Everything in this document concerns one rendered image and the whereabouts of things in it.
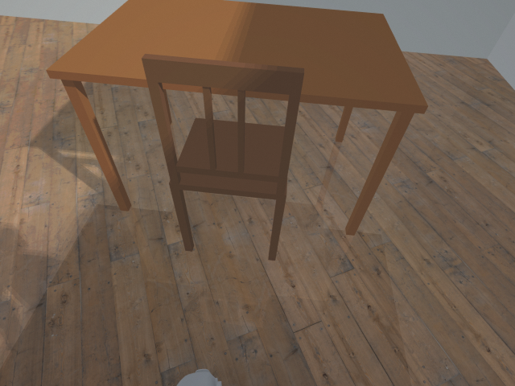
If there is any table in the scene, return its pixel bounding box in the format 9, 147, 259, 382
46, 0, 428, 236

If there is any chair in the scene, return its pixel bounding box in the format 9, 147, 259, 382
142, 54, 304, 261

